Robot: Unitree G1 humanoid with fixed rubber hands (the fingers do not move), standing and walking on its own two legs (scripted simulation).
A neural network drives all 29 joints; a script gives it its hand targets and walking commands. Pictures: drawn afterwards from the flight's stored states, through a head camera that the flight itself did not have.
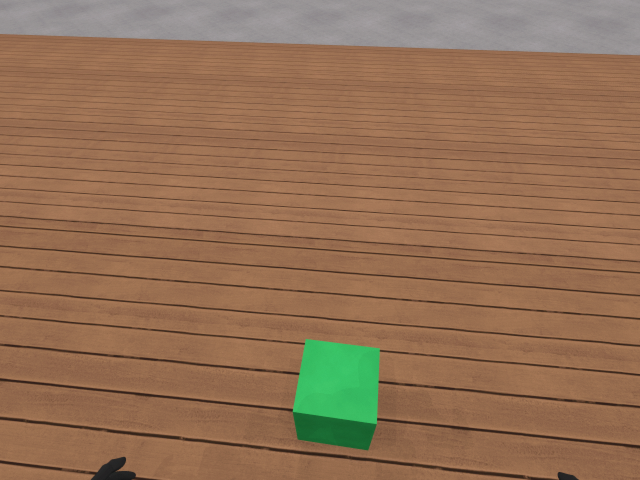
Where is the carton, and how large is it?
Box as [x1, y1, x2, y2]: [293, 339, 379, 449]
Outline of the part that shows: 306,339 293,407 293,415 298,439 368,449 376,424 379,348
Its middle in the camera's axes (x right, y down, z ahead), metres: +0.05 +0.46 +1.11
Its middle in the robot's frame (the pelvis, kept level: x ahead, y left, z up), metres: +0.46 -0.01 -0.66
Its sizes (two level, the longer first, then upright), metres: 0.210 0.200 0.250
